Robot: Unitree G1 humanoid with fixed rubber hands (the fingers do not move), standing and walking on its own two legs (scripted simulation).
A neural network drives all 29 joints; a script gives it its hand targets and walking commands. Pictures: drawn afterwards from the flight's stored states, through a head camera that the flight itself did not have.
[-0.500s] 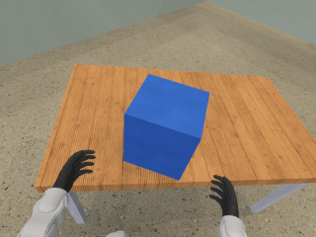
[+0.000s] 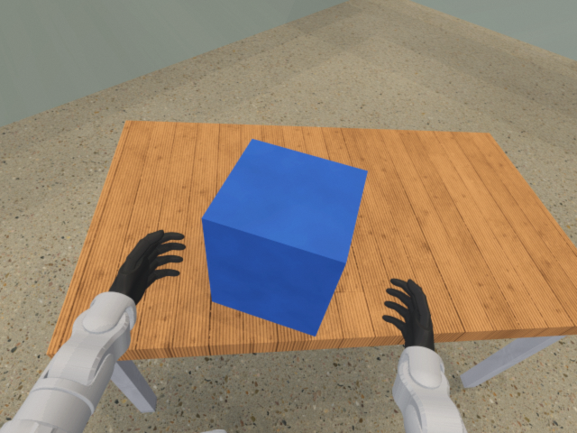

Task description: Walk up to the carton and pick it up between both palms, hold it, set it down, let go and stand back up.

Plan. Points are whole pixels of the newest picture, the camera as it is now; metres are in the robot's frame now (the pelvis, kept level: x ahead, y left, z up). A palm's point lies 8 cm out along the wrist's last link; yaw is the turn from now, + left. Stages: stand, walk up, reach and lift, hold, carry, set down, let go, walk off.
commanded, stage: reach and lift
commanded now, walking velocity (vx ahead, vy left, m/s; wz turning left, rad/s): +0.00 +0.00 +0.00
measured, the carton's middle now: (284, 240) +0.46 +0.01 -0.04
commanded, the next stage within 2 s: none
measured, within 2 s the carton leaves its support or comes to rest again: neither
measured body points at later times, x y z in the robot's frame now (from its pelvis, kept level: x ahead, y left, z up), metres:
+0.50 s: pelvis +0.01 -0.01 +0.00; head +0.03 +0.02 +0.45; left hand +0.39 +0.19 +0.09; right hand +0.33 -0.19 +0.06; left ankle +0.08 +0.09 -0.72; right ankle +0.00 -0.16 -0.72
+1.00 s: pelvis +0.01 -0.01 +0.01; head +0.04 +0.01 +0.45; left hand +0.46 +0.18 +0.12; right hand +0.38 -0.20 +0.09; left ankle +0.08 +0.09 -0.72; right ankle +0.00 -0.16 -0.72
